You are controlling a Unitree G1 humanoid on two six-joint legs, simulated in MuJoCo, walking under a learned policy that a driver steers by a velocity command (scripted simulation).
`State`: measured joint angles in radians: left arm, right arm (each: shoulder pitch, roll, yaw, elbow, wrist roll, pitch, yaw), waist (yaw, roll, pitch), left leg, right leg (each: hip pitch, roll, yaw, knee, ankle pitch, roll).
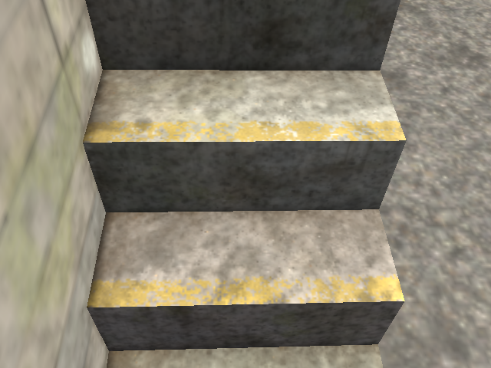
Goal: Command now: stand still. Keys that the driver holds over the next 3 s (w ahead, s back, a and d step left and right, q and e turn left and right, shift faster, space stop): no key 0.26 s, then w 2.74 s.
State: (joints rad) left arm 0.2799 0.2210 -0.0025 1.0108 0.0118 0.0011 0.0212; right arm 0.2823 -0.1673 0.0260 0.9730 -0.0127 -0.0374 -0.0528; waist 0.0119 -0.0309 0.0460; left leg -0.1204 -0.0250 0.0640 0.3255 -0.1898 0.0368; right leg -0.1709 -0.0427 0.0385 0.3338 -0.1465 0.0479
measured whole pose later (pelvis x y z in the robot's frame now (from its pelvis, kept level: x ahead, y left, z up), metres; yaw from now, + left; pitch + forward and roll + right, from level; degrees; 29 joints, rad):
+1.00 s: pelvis +0.05 -0.02 +0.00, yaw +0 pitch +1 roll +0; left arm 0.14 0.18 -0.02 0.91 0.01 -0.05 0.03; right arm 0.25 -0.16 0.02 0.89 -0.01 -0.06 -0.06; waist -0.01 -0.01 0.03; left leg -0.07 0.03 0.06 0.32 -0.26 0.00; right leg -0.12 0.00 0.02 0.34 -0.22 0.01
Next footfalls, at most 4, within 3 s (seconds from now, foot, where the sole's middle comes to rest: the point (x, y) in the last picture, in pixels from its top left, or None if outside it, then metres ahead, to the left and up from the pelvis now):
none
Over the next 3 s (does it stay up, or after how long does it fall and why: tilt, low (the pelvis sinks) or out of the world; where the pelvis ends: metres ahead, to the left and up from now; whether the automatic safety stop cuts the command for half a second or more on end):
stays up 0.04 -0.01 0.00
